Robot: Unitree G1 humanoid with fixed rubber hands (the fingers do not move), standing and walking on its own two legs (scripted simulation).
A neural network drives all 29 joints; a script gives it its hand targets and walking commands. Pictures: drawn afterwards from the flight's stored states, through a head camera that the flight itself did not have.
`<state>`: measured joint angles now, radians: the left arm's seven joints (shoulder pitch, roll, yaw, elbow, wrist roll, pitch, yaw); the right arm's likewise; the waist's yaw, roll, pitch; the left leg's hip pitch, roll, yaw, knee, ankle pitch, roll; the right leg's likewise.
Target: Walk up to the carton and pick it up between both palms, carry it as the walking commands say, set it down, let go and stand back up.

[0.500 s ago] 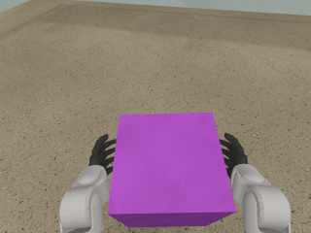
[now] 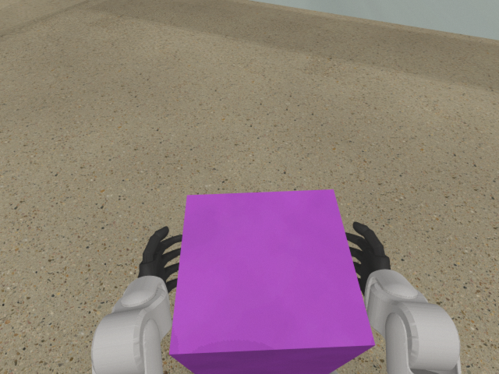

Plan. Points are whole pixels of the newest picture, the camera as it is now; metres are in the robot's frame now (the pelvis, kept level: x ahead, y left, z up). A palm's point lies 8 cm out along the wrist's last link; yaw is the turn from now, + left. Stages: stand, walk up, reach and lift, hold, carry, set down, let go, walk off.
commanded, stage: carry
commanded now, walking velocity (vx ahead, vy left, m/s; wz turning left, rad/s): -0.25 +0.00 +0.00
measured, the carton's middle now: (263, 291) +0.24 +0.01 +0.02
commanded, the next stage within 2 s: none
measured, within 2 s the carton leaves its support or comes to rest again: neither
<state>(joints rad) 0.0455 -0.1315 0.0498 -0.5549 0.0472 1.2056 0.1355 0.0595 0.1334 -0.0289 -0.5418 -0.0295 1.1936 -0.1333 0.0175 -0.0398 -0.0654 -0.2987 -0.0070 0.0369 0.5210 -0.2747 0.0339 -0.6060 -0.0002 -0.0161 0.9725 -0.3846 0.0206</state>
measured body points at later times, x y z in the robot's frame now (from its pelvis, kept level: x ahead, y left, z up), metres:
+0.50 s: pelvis -0.19 -0.03 +0.00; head -0.18 -0.06 +0.45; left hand +0.06 +0.10 +0.09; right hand +0.04 -0.21 +0.08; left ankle -0.22 +0.11 -0.65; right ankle -0.16 -0.12 -0.74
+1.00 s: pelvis -0.38 -0.01 +0.00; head -0.38 +0.00 +0.45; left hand -0.13 +0.14 +0.09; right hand -0.14 -0.16 +0.10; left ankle -0.32 +0.09 -0.74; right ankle -0.43 -0.14 -0.68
